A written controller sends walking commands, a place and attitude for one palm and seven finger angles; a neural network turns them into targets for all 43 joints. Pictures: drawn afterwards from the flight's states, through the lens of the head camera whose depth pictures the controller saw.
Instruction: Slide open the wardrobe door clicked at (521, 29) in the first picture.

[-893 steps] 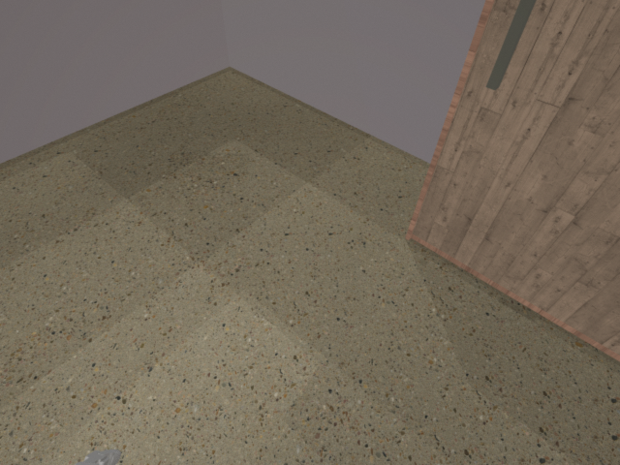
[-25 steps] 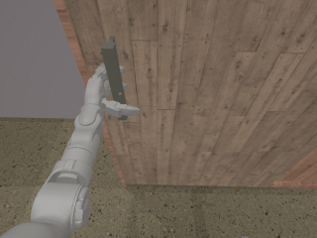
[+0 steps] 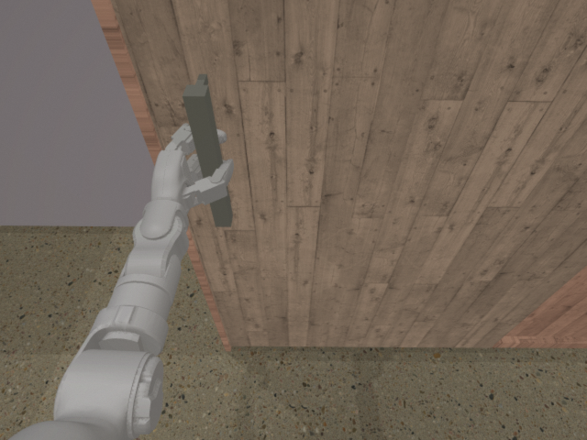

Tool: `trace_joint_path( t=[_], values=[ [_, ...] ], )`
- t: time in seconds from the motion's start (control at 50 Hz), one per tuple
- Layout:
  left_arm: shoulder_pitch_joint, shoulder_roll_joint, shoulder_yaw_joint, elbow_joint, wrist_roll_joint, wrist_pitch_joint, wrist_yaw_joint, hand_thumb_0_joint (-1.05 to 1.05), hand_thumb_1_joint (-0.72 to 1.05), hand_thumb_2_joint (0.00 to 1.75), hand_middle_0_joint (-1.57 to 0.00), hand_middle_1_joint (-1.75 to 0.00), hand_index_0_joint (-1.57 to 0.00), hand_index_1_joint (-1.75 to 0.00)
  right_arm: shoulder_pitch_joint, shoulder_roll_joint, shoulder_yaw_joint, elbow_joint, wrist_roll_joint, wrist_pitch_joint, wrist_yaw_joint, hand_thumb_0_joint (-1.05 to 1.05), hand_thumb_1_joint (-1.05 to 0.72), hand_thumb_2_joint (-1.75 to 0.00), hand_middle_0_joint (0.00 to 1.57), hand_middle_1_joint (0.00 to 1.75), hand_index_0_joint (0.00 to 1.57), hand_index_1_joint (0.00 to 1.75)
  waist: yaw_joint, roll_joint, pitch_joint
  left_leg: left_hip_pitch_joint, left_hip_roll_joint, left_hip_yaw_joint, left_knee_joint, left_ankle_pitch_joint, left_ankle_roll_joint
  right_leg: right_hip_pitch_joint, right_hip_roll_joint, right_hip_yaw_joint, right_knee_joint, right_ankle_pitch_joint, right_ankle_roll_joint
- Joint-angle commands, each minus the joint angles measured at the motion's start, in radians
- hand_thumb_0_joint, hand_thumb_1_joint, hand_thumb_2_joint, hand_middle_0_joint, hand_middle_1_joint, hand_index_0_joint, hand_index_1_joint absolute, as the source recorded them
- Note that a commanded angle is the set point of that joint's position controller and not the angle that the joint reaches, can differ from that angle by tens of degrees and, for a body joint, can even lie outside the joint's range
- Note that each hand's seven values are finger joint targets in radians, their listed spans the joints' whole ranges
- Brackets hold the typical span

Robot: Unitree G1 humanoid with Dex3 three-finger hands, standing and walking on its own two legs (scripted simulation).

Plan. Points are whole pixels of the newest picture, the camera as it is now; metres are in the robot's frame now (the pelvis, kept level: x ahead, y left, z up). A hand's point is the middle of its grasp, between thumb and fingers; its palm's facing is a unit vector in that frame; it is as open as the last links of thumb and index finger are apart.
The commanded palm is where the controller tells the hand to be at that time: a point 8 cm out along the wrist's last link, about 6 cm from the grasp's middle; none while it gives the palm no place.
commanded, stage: grip the handle and tug to test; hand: left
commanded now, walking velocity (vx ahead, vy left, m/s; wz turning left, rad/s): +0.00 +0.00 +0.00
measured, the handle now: (214, 158) +0.49 +0.12 +0.13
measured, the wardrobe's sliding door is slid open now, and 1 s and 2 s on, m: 0.00 0.00 0.05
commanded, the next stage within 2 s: tug the door sideways, standing still in 0.74 s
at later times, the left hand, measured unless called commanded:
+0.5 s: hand (221, 179) +0.44 +0.10 +0.13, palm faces -0.03 -1.00 +0.01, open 6.2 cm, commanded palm +0.41 +0.16 +0.13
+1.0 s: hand (222, 179) +0.44 +0.10 +0.13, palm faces -0.01 -1.00 +0.01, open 6.2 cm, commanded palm +0.41 +0.13 +0.13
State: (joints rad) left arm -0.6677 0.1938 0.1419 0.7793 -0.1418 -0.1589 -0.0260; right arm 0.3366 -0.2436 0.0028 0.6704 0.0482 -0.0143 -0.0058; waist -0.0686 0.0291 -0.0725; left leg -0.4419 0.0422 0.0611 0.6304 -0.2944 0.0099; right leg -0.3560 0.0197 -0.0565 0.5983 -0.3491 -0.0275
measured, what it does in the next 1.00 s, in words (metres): stands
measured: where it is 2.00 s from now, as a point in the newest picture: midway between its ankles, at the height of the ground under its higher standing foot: outside the picture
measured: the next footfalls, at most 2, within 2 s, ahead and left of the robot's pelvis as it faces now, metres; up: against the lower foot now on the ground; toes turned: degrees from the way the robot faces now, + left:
none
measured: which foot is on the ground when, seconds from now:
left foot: down 0.00-1.00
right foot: down 0.00-1.00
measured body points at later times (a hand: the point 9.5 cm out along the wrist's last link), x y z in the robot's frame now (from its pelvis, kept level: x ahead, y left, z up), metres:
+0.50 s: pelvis -0.01 +0.00 +0.00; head +0.02 -0.01 +0.45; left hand +0.43 +0.16 +0.13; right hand +0.07 -0.25 -0.12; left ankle +0.01 +0.11 -0.73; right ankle -0.03 -0.10 -0.73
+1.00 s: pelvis +0.02 +0.00 +0.00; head +0.04 +0.00 +0.45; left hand +0.43 +0.15 +0.13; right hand +0.11 -0.25 -0.11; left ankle +0.01 +0.11 -0.73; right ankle -0.03 -0.10 -0.73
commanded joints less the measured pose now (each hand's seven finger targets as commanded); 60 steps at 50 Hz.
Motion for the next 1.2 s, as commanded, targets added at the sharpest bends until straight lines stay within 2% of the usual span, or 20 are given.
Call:
trace_joint_path(
  t=[0.0,0.1,0.14,0.18,0.22,0.28,0.32,0.36,0.42,0.48,0.64,0.7,0.8,0.82,0.88,0.92,1.0,1.02,1.06,1.18],
  values=[
    [-0.471,0.113,0.001,-0.238,-0.007,-0.072,-0.005,0.00,0.90,0.90,-0.45,-1.40,-0.45,-1.40,-0.007,-0.132,-0.044,-0.113,-0.004,-0.041,-0.011,0.00,-0.90,-0.90,0.20,0.30,0.20,0.30,-0.003,-0.055,-0.287,0.248,-0.041,-0.050,-0.043,0.260,0.032,0.002,0.020,0.022,-0.070,0.386,0.012],
    [-0.528,0.108,-0.017,-0.221,0.014,-0.082,0.009,0.00,0.90,0.90,-0.45,-1.40,-0.45,-1.40,-0.007,-0.131,-0.043,-0.106,-0.005,-0.040,-0.012,0.00,-0.90,-0.90,0.20,0.30,0.20,0.30,-0.014,-0.026,-0.281,0.256,-0.041,-0.056,-0.040,0.239,0.031,-0.026,0.017,0.024,-0.069,0.354,0.011],
    [-0.484,0.122,0.005,-0.191,0.013,-0.080,0.010,0.00,0.90,0.90,-0.45,-1.40,-0.45,-1.40,-0.004,-0.133,-0.044,-0.105,-0.006,-0.037,-0.014,0.00,-0.90,-0.90,0.20,0.30,0.20,0.30,-0.004,-0.064,-0.305,0.252,-0.043,-0.055,-0.039,0.259,0.034,-0.001,0.016,0.025,-0.065,0.381,0.011],
    [-0.535,0.131,0.007,-0.181,0.005,-0.075,0.006,0.00,0.90,0.90,-0.45,-1.40,-0.45,-1.40,-0.009,-0.131,-0.038,-0.102,-0.004,-0.035,-0.017,0.00,-0.90,-0.90,0.20,0.30,0.20,0.30,-0.013,-0.048,-0.278,0.230,-0.047,-0.050,-0.040,0.227,0.034,-0.006,0.014,0.030,-0.075,0.367,0.015],
    [-0.537,0.161,0.033,-0.132,0.005,-0.076,0.007,0.00,0.90,0.90,-0.45,-1.40,-0.45,-1.40,0.001,-0.136,-0.038,-0.096,-0.007,-0.031,-0.022,0.00,-0.90,-0.90,0.20,0.30,0.20,0.30,-0.015,-0.091,-0.257,0.201,-0.048,-0.049,-0.040,0.209,0.038,0.004,0.011,0.033,-0.081,0.357,0.018],
    [-0.580,0.149,0.020,-0.124,0.008,-0.086,0.002,0.00,0.90,0.90,-0.45,-1.40,-0.45,-1.40,-0.004,-0.129,-0.035,-0.094,-0.006,-0.031,-0.022,0.00,-0.90,-0.90,0.20,0.30,0.20,0.30,-0.019,-0.043,-0.276,0.215,-0.051,-0.050,-0.038,0.201,0.035,-0.012,0.010,0.035,-0.077,0.347,0.015],
    [-0.558,0.160,0.036,-0.093,0.005,-0.092,0.005,0.00,0.90,0.90,-0.45,-1.40,-0.45,-1.40,0.007,-0.132,-0.035,-0.092,-0.008,-0.030,-0.023,0.00,-0.90,-0.90,0.20,0.30,0.20,0.30,-0.015,-0.090,-0.269,0.199,-0.049,-0.053,-0.040,0.199,0.038,0.000,0.010,0.032,-0.079,0.341,0.017],
    [-0.539,0.150,0.031,-0.103,0.001,-0.097,-0.003,0.00,0.90,0.90,-0.45,-1.40,-0.45,-1.40,-0.003,-0.130,-0.035,-0.101,-0.005,-0.035,-0.019,0.00,-0.90,-0.90,0.20,0.30,0.20,0.30,-0.006,-0.056,-0.288,0.202,-0.052,-0.049,-0.039,0.196,0.036,-0.001,0.010,0.036,-0.074,0.346,0.016],
    [-0.511,0.183,0.059,-0.078,-0.002,-0.097,-0.008,0.00,0.90,0.90,-0.45,-1.40,-0.45,-1.40,0.004,-0.135,-0.035,-0.102,-0.007,-0.031,-0.021,0.00,-0.90,-0.90,0.20,0.30,0.20,0.30,-0.002,-0.095,-0.271,0.173,-0.052,-0.047,-0.042,0.182,0.039,0.022,0.008,0.037,-0.080,0.339,0.018],
    [-0.503,0.198,0.068,-0.089,-0.006,-0.094,-0.019,0.00,0.90,0.90,-0.45,-1.40,-0.45,-1.40,-0.006,-0.134,-0.032,-0.111,-0.003,-0.029,-0.023,0.00,-0.90,-0.90,0.20,0.30,0.20,0.30,0.003,-0.079,-0.264,0.162,-0.053,-0.041,-0.046,0.164,0.038,0.022,0.007,0.043,-0.083,0.331,0.019],
    [-0.317,0.176,0.072,-0.218,-0.014,-0.076,-0.018,0.00,0.90,0.90,-0.45,-1.40,-0.45,-1.40,-0.021,-0.132,-0.038,-0.152,0.000,-0.033,-0.012,0.00,-0.90,-0.90,0.20,0.30,0.20,0.30,0.044,-0.069,-0.297,0.191,-0.048,-0.028,-0.054,0.236,0.038,0.073,0.013,0.035,-0.074,0.405,0.014],
    [-0.230,0.134,0.047,-0.312,-0.018,-0.056,-0.022,0.00,0.90,0.90,-0.45,-1.40,-0.45,-1.40,-0.034,-0.126,-0.044,-0.168,0.001,-0.035,-0.005,0.00,-0.90,-0.90,0.20,0.30,0.20,0.30,0.059,-0.052,-0.320,0.226,-0.045,-0.022,-0.053,0.304,0.034,0.097,0.017,0.027,-0.062,0.467,0.010],
    [-0.162,0.131,0.045,-0.433,-0.014,-0.017,-0.011,0.00,0.90,0.90,-0.45,-1.40,-0.45,-1.40,-0.045,-0.126,-0.050,-0.182,0.000,-0.031,-0.001,0.00,-0.90,-0.90,0.20,0.30,0.20,0.30,0.060,-0.046,-0.321,0.255,-0.038,-0.016,-0.054,0.387,0.033,0.118,0.018,0.026,-0.058,0.541,0.011],
    [-0.124,0.148,0.063,-0.454,-0.014,-0.012,-0.005,0.00,0.90,0.90,-0.45,-1.40,-0.45,-1.40,-0.041,-0.129,-0.051,-0.185,-0.002,-0.027,-0.001,0.00,-0.90,-0.90,0.20,0.30,0.20,0.30,0.075,-0.064,-0.335,0.254,-0.038,-0.017,-0.052,0.423,0.033,0.148,0.016,0.024,-0.053,0.570,0.009],
    [-0.344,0.099,-0.008,-0.438,0.001,0.020,0.010,0.00,0.90,0.90,-0.45,-1.40,-0.45,-1.40,-0.032,-0.123,-0.049,-0.151,-0.001,-0.014,-0.011,0.00,-0.90,-0.90,0.20,0.30,0.20,0.30,0.001,-0.031,-0.275,0.282,-0.034,-0.027,-0.041,0.408,0.033,0.061,0.019,0.025,-0.069,0.546,0.017],
    [-0.409,0.000,-0.090,-0.428,0.004,0.032,0.027,0.00,0.90,0.90,-0.45,-1.40,-0.45,-1.40,-0.023,-0.116,-0.053,-0.139,-0.005,-0.016,-0.012,0.00,-0.90,-0.90,0.20,0.30,0.20,0.30,-0.027,-0.034,-0.261,0.317,-0.031,-0.038,-0.029,0.421,0.034,0.013,0.021,0.016,-0.073,0.517,0.018],
    [-0.453,-0.061,-0.149,-0.427,0.027,0.032,0.051,0.00,0.90,0.90,-0.45,-1.40,-0.45,-1.40,-0.013,-0.113,-0.057,-0.114,-0.014,-0.019,-0.004,0.00,-0.90,-0.90,0.20,0.30,0.20,0.30,-0.029,0.018,-0.341,0.392,-0.027,-0.065,-0.011,0.481,0.023,-0.032,0.019,0.007,-0.052,0.501,0.012],
    [-0.450,-0.079,-0.172,-0.408,0.031,0.030,0.053,0.00,0.90,0.90,-0.45,-1.40,-0.45,-1.40,-0.003,-0.115,-0.058,-0.108,-0.017,-0.017,-0.003,0.00,-0.90,-0.90,0.20,0.30,0.20,0.30,-0.039,-0.022,-0.337,0.394,-0.024,-0.074,-0.008,0.491,0.025,-0.034,0.019,0.001,-0.051,0.495,0.013],
    [-0.472,-0.105,-0.195,-0.418,0.023,0.022,0.051,0.00,0.90,0.90,-0.45,-1.40,-0.45,-1.40,-0.016,-0.113,-0.058,-0.107,-0.019,-0.021,0.001,0.00,-0.90,-0.90,0.20,0.30,0.20,0.30,-0.037,-0.008,-0.358,0.404,-0.028,-0.076,-0.004,0.487,0.025,-0.041,0.019,0.004,-0.047,0.501,0.013],
    [-0.510,-0.184,-0.275,-0.371,0.018,0.000,0.045,0.00,0.90,0.90,-0.45,-1.40,-0.45,-1.40,-0.031,-0.110,-0.050,-0.104,-0.018,-0.027,0.007,0.00,-0.90,-0.90,0.20,0.30,0.20,0.30,-0.046,-0.016,-0.322,0.393,-0.029,-0.097,-0.006,0.421,0.022,-0.079,0.019,-0.005,-0.047,0.430,0.008]
  ],
)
